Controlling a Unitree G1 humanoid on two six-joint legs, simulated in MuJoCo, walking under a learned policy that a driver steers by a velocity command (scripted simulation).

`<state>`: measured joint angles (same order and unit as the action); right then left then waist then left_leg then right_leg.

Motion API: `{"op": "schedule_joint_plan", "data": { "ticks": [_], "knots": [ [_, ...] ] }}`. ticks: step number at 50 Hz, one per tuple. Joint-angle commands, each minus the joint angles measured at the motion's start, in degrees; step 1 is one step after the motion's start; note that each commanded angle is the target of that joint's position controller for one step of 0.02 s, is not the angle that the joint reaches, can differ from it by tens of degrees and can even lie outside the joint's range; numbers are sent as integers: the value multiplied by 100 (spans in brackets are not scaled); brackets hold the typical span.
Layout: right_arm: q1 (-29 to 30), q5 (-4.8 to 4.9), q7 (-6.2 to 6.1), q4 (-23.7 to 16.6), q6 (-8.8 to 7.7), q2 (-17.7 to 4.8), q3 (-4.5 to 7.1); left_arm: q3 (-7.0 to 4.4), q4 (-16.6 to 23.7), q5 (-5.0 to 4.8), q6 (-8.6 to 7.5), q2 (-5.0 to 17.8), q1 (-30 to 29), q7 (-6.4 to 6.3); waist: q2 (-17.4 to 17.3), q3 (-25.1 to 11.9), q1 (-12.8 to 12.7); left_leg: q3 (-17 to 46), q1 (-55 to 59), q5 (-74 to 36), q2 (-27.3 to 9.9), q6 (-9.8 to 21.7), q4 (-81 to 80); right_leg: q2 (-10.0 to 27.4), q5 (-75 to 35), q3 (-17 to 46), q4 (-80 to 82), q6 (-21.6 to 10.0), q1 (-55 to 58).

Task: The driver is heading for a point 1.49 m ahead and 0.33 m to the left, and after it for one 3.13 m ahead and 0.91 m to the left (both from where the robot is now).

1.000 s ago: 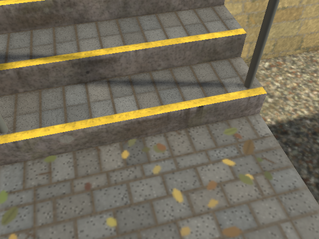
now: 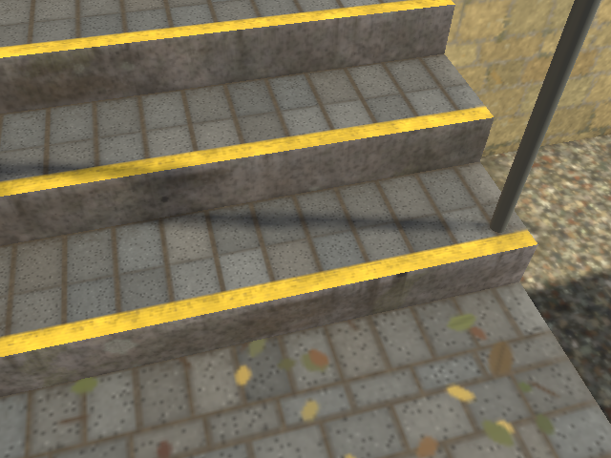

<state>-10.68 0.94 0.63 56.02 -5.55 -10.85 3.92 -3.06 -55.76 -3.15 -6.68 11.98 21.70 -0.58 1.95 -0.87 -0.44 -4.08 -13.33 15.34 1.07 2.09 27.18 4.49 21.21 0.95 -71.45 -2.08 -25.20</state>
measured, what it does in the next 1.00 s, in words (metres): walks ahead, turning left: right foot, then left foot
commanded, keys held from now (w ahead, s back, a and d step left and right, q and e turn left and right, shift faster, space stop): w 0.48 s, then w+q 0.52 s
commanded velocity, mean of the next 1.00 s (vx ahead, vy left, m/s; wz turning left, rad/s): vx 0.49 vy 0.00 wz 0.19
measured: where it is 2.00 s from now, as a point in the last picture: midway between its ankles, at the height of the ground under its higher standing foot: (250, 214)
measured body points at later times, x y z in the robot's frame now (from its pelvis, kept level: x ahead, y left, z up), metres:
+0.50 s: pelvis +0.28 -0.06 +0.00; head +0.31 -0.07 +0.45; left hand +0.33 +0.20 -0.13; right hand +0.34 -0.31 -0.15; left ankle +0.23 +0.08 -0.65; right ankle +0.32 -0.14 -0.74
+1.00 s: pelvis +0.54 +0.01 +0.00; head +0.57 +0.04 +0.45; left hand +0.58 +0.28 -0.14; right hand +0.66 -0.24 -0.13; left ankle +0.55 +0.06 -0.74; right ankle +0.53 -0.15 -0.64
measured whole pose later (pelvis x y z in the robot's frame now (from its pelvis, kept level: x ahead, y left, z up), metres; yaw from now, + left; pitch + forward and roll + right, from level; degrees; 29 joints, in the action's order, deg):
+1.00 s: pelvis +0.54 +0.01 +0.00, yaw +15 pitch +1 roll +0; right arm -14.9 -0.5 0.3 54.4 -3.1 -13.8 3.9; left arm -2.3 -50.5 2.5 -4.7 12.8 10.4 0.4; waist 2.0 2.4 0.3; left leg -1.4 -15.7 11.4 6.1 6.7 25.8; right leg 4.9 17.5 -0.3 -68.2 0.4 -28.6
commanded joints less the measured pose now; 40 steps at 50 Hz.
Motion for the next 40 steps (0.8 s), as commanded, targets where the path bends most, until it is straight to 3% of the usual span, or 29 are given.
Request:
{"op": "schedule_joint_plan", "data": {
  "ticks": [1,2,3,5,6,7,9,10,11,13,14,15,16,17,18,19,20,21,22,23,26,29,34,35,37,38,40],
  "knots": [
    [-346,-74,-24,160,-27,-228,-29,-131,677,64,16,131,-480,-15,-739,378,-10,1567,563,-645,-1536,933,-1913,594,-535,195,-258,-170,-1762],
    [-359,-67,-59,225,-24,-344,-17,-124,697,56,58,62,-448,-2,-662,470,-121,1425,372,-732,-1512,939,-2018,646,-630,160,-86,-133,-1823],
    [-392,-85,-101,254,-21,-528,12,-107,759,107,65,111,-536,20,-551,547,-178,1317,221,-881,-1486,1013,-2134,663,-851,125,114,-68,-1922],
    [-287,-127,-141,215,-24,-682,0,-74,955,174,48,200,-1013,83,-382,604,-197,850,-137,-1399,-1254,964,-2125,592,-1537,18,1283,12,-1756],
    [-373,-780,16,83,-283,254,-309,233,864,1015,111,-525,-1099,336,-208,315,-31,626,-669,-1288,-998,1122,-2150,352,-2536,-40,2003,-295,-869],
    [-236,-662,153,84,-355,-50,-276,142,919,1015,194,-314,-1202,433,-494,484,-173,487,-972,-1299,-940,1127,-2268,98,-2624,-179,2344,-327,-498],
    [-405,-394,358,54,-375,-585,-236,18,1096,811,347,332,-1648,483,-662,460,-101,648,-346,-1302,-1263,1193,-2250,56,-2275,-135,2713,-302,-718],
    [-679,-378,400,103,-365,-724,-234,-16,1183,776,373,519,-1870,438,-488,465,-40,763,293,-1534,-1473,1230,-2139,64,-2163,-66,3085,-310,-1014],
    [-1042,-428,403,223,-320,-763,-228,10,1287,763,384,515,-2150,364,-464,501,89,807,996,-1803,-1615,1213,-1990,66,-2007,-26,3465,-289,-1352],
    [-1284,-457,366,233,-188,-852,-206,15,1450,623,331,536,-2527,327,-587,334,224,756,1645,-2479,-1737,1150,-1710,-149,-1914,-248,3855,-353,-1093],
    [-1387,-108,76,307,-63,-1469,84,-46,1264,429,262,602,-1957,325,-882,399,151,282,1870,-3222,-1260,565,-1085,-412,-1022,-893,4186,-306,-573],
    [-1733,-97,-2,408,-29,-1322,34,-105,1066,495,174,678,-1315,288,-669,47,-3,289,1578,-4261,-1179,441,-61,-604,-1335,-936,4246,-378,558],
    [-1788,-159,-52,460,-25,-1021,-47,-205,795,582,85,826,-195,191,-496,-550,-527,188,878,-3958,-1049,356,1229,-317,-1480,-572,4064,-562,1974],
    [-2204,6,-35,238,-49,-327,-200,-370,691,775,27,1519,670,129,649,-1519,-585,-144,-1087,-1730,-439,95,3375,1316,-1287,1710,4100,-1128,3984],
    [-2121,5,-41,173,-89,-348,-141,-480,445,562,122,1727,994,158,1342,-2022,-632,169,-2039,1426,257,82,4869,2016,-1464,3878,5250,-1515,4269],
    [-1496,-69,-56,13,-102,-565,-52,-423,473,506,119,1553,515,150,848,-1335,-426,726,-2545,1105,-145,245,5192,1760,-1570,3265,5302,-1366,3760],
    [-937,-85,-29,-120,-121,-546,-69,-315,516,487,87,1066,30,138,259,-725,-380,710,-2627,561,-414,299,4928,1565,-1707,2374,5314,-1252,3004],
    [-751,-139,-10,-140,-98,-452,-67,-228,509,488,90,731,-288,131,140,-393,-237,675,-2405,259,-622,320,4529,1323,-1938,1834,5510,-1082,2345],
    [-814,-217,-1,-166,-31,-365,-90,-148,442,447,90,469,-390,137,235,-280,-23,733,-2081,132,-731,317,4254,1116,-2157,1409,5667,-977,1859],
    [-749,-289,29,-182,43,-329,-102,-132,406,448,79,452,-545,138,186,-189,112,703,-1817,42,-786,278,3958,1025,-1852,1218,5927,-944,1510],
    [-632,-277,92,-227,137,-241,-162,-142,312,436,8,591,-428,90,156,28,208,574,-1898,-283,-847,183,3439,983,-1756,703,6437,-1028,1385],
    [10,-232,92,-427,167,-367,-196,-135,198,427,-71,652,-272,67,96,337,141,533,-2134,-877,-815,74,2609,904,-1732,164,6757,-958,1389],
    [691,-205,162,-631,219,-392,-226,-144,10,391,-107,752,-29,17,203,522,-13,148,-1677,-1578,-583,55,1156,726,-1956,-648,6776,-684,1815],
    [827,-244,151,-686,221,-395,-230,-134,-56,370,-94,742,69,-30,162,574,-70,108,-1749,-1527,-574,86,1022,822,-2031,-670,6703,-663,2060],
    [1000,-297,180,-817,192,-418,-204,-121,-115,402,-63,748,162,-68,129,652,-105,25,-1876,-1179,-545,226,749,990,-2612,-779,6346,-623,2557],
    [664,-306,129,-734,212,-373,-196,-108,-157,451,-35,682,264,-92,315,383,-14,-174,-1594,-770,-414,354,1038,1061,-3142,-885,5874,-647,2717],
    [235,-351,111,-642,210,-552,-97,-158,-26,501,35,853,51,-53,243,83,222,-372,-961,-242,0,582,916,1022,-5265,-1133,4592,-556,2701]
  ]
}}
Next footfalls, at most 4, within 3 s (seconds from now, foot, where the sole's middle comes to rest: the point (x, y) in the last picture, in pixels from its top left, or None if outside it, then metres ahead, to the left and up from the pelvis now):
0.32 right None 0.36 -0.14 -0.77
0.84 left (282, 427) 0.59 0.07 -0.77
1.42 right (313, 240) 1.00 0.01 -0.62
2.02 left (172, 130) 1.23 0.37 -0.46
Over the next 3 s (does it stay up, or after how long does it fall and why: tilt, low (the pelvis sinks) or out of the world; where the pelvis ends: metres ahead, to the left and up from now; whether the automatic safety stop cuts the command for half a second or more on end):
stays up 1.63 0.46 0.47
